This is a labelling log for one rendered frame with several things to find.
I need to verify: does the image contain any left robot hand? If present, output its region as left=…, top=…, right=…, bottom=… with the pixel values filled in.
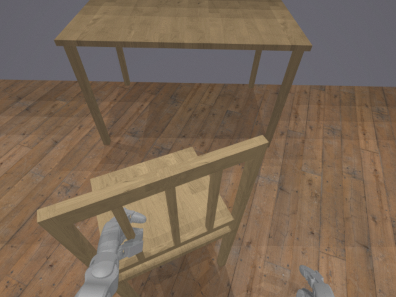
left=97, top=207, right=146, bottom=260

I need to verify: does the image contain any right robot hand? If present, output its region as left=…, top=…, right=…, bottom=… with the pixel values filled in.
left=296, top=265, right=335, bottom=297

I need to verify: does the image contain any left robot forearm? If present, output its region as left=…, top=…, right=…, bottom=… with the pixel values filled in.
left=74, top=252, right=119, bottom=297

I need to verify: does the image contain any table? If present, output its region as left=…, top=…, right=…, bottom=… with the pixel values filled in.
left=54, top=0, right=312, bottom=147

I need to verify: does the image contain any chair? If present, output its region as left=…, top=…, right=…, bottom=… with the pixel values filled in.
left=37, top=135, right=269, bottom=297

